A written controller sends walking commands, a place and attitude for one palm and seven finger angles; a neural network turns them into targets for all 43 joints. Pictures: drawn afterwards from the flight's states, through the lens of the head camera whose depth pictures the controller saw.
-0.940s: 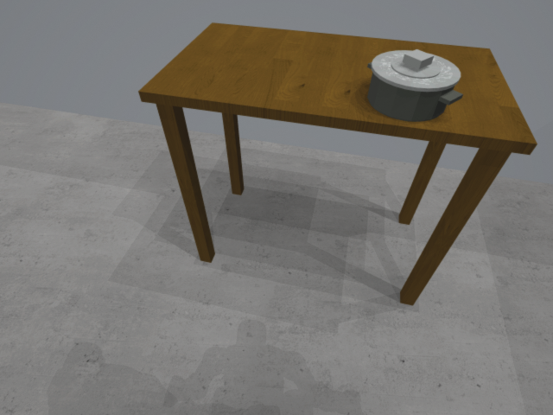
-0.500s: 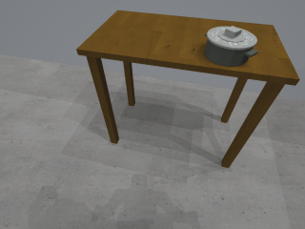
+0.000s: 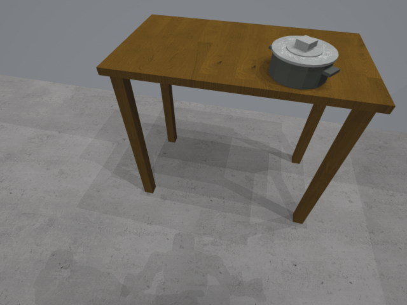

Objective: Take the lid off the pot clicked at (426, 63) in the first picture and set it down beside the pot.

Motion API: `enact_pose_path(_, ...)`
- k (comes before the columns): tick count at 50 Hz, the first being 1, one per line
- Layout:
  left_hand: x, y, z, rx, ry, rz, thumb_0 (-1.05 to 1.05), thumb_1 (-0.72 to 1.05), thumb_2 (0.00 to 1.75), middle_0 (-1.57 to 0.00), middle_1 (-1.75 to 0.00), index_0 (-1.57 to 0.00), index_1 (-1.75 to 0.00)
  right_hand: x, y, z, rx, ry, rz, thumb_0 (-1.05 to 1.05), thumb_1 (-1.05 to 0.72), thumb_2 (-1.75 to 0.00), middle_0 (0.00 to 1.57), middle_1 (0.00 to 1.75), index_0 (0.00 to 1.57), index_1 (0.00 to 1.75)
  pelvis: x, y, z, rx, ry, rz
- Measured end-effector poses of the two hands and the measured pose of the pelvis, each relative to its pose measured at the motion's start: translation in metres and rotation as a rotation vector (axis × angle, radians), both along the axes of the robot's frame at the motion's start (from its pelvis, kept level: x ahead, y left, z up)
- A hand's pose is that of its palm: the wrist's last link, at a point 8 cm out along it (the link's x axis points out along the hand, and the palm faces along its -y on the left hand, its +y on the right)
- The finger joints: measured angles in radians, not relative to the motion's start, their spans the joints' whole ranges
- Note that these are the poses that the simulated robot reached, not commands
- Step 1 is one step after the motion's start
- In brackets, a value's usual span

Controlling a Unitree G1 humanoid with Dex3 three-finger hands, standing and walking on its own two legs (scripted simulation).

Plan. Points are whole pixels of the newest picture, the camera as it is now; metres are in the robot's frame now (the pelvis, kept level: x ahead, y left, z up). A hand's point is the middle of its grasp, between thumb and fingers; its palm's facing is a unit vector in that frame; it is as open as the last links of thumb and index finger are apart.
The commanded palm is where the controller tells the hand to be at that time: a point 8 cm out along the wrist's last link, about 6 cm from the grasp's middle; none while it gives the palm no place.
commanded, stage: turn to face it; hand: left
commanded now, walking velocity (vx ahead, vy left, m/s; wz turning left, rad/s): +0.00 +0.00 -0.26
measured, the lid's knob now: (306, 42) +0.83 -0.26 +0.15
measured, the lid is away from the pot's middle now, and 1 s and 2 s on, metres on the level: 0.00 0.00 0.00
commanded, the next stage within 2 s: take the last steps up to it in 0.20 s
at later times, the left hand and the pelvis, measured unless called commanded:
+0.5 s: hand out of the picture +0.06 +0.19 -0.17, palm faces -0.14 -0.97 -0.21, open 7.4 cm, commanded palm none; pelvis +0.00 -0.01 -0.01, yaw -8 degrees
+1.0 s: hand out of the picture +0.11 +0.08 -0.19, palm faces -0.14 -0.98 -0.11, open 7.4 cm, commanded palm none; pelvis +0.14 -0.09 -0.02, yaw -13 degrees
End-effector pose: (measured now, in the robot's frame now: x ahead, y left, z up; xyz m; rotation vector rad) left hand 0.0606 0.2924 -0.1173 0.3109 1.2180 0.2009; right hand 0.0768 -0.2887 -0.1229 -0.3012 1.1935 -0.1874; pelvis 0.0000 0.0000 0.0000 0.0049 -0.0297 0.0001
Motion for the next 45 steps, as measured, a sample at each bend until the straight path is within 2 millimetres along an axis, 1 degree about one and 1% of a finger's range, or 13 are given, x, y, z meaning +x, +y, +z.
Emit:
enact_pose_path(5,0.002,-0.003,-0.003,-0.002,0.01,-0.015,0.01,0.9,0.89,-0.2,-0.3,-0.2,-0.3,-0.009,0.001,-0.003,0.003,-0.004,-0.031,0.0,-0.9,-0.9,0.21,0.3,0.2,0.3,-0.002,0.0,-0.002,0.0,0.002,-0.025)
enact_pose_path(9,0.002,-0.012,-0.009,-0.02,0.024,-0.031,0.01,0.9,0.89,-0.2,-0.3,-0.2,-0.3,-0.023,0.008,-0.008,0.02,0.01,-0.064,0.0,-0.9,-0.9,0.21,0.3,0.2,0.3,-0.004,0.001,-0.004,0.0,0.004,-0.045)
enact_pose_path(18,-0.005,-0.041,-0.026,-0.098,0.058,-0.072,0.01,0.9,0.89,-0.2,-0.3,-0.2,-0.3,-0.077,0.04,-0.024,0.088,0.092,-0.154,0.0,-0.9,-0.9,0.2,0.3,0.2,0.3,-0.01,0.005,-0.01,0.002,0.009,-0.085)
enact_pose_path(22,-0.007,-0.05,-0.029,-0.124,0.087,-0.085,0.01,0.9,0.89,-0.2,-0.3,-0.2,-0.3,-0.101,0.047,-0.029,0.116,0.125,-0.212,0.0,-0.9,-0.9,0.21,0.3,0.2,0.3,-0.005,0.003,-0.011,0.007,0.014,-0.118)
enact_pose_path(24,-0.005,-0.055,-0.027,-0.128,0.105,-0.093,0.01,0.9,0.89,-0.2,-0.3,-0.2,-0.3,-0.112,0.046,-0.029,0.125,0.135,-0.248,0.0,-0.9,-0.9,0.21,0.3,0.21,0.3,-0.001,-0.002,-0.01,0.01,0.017,-0.138)
enact_pose_path(27,0.006,-0.065,-0.023,-0.125,0.113,-0.111,0.01,0.9,0.89,-0.2,-0.3,-0.2,-0.3,-0.126,0.037,-0.03,0.127,0.158,-0.295,0.0,-0.9,-0.9,0.21,0.3,0.21,0.3,0.008,-0.014,-0.009,0.01,0.023,-0.166)
enact_pose_path(30,0.022,-0.08,-0.023,-0.113,0.103,-0.133,0.01,0.9,0.89,-0.2,-0.3,-0.2,-0.3,-0.136,0.02,-0.036,0.129,0.187,-0.332,0.0,-0.9,-0.9,0.21,0.3,0.21,0.3,0.018,-0.031,-0.014,0.01,0.025,-0.19)
enact_pose_path(32,0.032,-0.091,-0.029,-0.1,0.078,-0.141,0.01,0.9,0.89,-0.2,-0.3,-0.2,-0.3,-0.138,0.007,-0.045,0.128,0.213,-0.344,0.0,-0.9,-0.9,0.21,0.3,0.21,0.3,0.025,-0.044,-0.022,0.003,0.024,-0.195)
enact_pose_path(34,0.035,-0.101,-0.03,-0.097,0.057,-0.118,0.01,0.9,0.89,-0.2,-0.3,-0.2,-0.3,-0.132,-0.005,-0.045,0.125,0.24,-0.336,0.0,-0.9,-0.9,0.21,0.3,0.2,0.3,0.032,-0.053,-0.023,-0.01,0.02,-0.186)
enact_pose_path(36,0.033,-0.111,-0.029,-0.101,0.061,-0.093,0.0,0.9,0.89,-0.2,-0.3,-0.2,-0.3,-0.113,-0.016,-0.039,0.121,0.228,-0.324,0.01,-0.9,-0.9,0.2,0.3,0.2,0.3,0.042,-0.061,-0.018,-0.009,0.02,-0.19)
enact_pose_path(38,0.028,-0.12,-0.029,-0.108,0.097,-0.084,0.0,0.9,0.89,-0.2,-0.3,-0.2,-0.3,-0.085,-0.026,-0.032,0.113,0.178,-0.317,0.01,-0.91,-0.9,0.2,0.3,0.2,0.3,0.052,-0.068,-0.013,-0.005,0.022,-0.2)
enact_pose_path(41,0.024,-0.136,-0.03,-0.131,0.168,-0.09,0.0,0.9,0.89,-0.2,-0.3,-0.2,-0.3,-0.037,-0.038,-0.021,0.105,0.072,-0.313,0.01,-0.91,-0.9,0.2,0.3,0.2,0.3,0.07,-0.076,-0.008,-0.007,0.03,-0.215)
enact_pose_path(45,0.03,-0.153,-0.036,-0.17,0.234,-0.093,0.01,0.9,0.89,-0.2,-0.3,-0.2,-0.3,0.028,-0.043,-0.012,0.105,-0.038,-0.294,0.01,-0.91,-0.9,0.2,0.3,0.2,0.3,0.097,-0.082,-0.008,-0.021,0.039,-0.23)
